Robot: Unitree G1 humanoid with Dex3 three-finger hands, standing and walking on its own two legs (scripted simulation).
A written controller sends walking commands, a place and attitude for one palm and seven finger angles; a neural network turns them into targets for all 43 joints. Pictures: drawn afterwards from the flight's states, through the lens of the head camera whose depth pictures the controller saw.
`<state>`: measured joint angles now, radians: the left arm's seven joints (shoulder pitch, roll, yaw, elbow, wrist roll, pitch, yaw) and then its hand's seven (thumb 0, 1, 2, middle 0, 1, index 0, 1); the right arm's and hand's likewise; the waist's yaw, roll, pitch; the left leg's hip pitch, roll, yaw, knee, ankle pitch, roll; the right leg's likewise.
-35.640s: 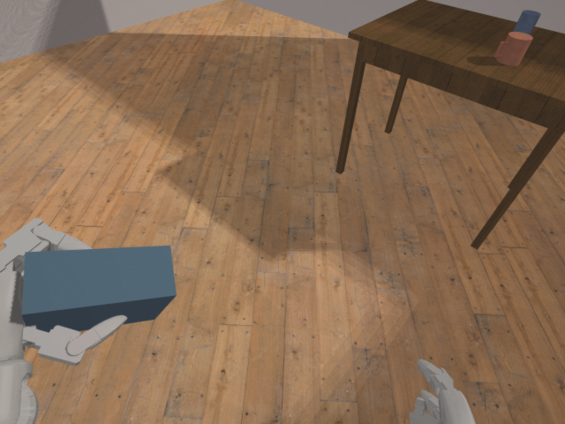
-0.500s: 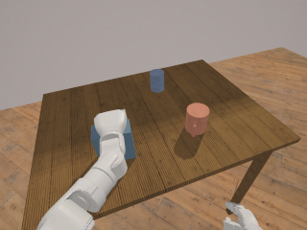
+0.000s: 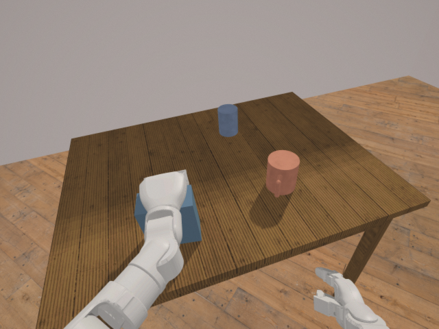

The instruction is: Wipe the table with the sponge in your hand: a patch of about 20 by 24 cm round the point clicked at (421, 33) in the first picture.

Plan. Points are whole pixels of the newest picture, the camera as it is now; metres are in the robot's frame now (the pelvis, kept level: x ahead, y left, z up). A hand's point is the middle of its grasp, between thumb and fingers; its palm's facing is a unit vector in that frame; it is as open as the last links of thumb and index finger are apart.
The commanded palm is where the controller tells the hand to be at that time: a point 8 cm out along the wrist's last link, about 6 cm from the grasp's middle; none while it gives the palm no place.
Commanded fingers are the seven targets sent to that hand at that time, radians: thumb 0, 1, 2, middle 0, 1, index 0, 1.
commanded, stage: slide back across to the middle lane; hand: left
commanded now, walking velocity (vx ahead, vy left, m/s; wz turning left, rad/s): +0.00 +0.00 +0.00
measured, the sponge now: (172, 223) +0.33 +0.15 +0.01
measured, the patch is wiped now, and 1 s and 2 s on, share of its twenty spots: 1.00 1.00 1.00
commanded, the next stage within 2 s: wipe forward along the middle lane in 0.74 s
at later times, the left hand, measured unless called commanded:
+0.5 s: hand (158, 213) +0.31 +0.16 +0.08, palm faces +0.08 -0.17 -0.98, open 9.9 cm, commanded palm +0.27 +0.17 +0.13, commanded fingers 0.00 0.10 1.30 -1.20 -1.60 -1.20 -1.60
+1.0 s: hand (132, 222) +0.29 +0.21 +0.07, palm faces +0.01 -0.10 -0.99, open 9.9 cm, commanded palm +0.27 +0.21 +0.12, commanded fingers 0.00 0.10 1.30 -1.20 -1.60 -1.20 -1.60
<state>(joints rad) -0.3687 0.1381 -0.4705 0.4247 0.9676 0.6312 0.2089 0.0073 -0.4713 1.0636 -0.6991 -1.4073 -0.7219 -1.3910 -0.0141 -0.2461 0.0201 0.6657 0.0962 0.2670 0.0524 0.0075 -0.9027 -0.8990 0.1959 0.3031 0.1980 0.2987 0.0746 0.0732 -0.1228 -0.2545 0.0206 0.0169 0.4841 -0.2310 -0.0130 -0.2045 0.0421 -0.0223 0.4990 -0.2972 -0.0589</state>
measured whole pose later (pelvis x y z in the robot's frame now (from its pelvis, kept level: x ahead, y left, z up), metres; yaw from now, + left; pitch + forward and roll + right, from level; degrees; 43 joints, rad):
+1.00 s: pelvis -0.01 +0.00 +0.00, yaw -1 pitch -2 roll +1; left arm -0.16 0.31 -0.30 0.17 0.97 0.55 0.08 -0.01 -0.49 1.06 -0.73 -1.37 -0.75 -1.35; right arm -0.02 -0.26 0.04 0.67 0.09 0.17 -0.01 0.01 -0.90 -0.90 0.20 0.30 0.20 0.30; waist 0.09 0.09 -0.05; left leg -0.19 0.03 0.02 0.44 -0.21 -0.01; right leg -0.15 0.05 -0.01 0.46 -0.27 -0.07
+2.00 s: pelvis -0.01 +0.01 +0.00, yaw +0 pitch +5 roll +0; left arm -0.60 0.35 -0.17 0.76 0.99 0.36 0.14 0.00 -0.50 1.07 -0.75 -1.36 -0.77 -1.34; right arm 0.12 -0.27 0.02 0.70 0.09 0.18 -0.05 0.01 -0.90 -0.90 0.20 0.30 0.20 0.30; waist 0.01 0.06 -0.09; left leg -0.37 0.02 0.01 0.51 -0.22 0.00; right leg -0.31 0.04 -0.03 0.50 -0.28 -0.05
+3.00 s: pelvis +0.01 +0.03 +0.00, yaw +0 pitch +8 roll -1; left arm -0.72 0.50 -0.04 0.96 1.01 0.25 0.13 0.01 -0.50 1.07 -0.74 -1.37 -0.76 -1.36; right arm 0.21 -0.28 -0.01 0.72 0.09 0.16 -0.02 0.00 -0.90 -0.90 0.20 0.30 0.20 0.30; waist -0.03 0.05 -0.10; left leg -0.43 0.01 0.02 0.54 -0.26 0.02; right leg -0.34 0.04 -0.02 0.48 -0.28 -0.03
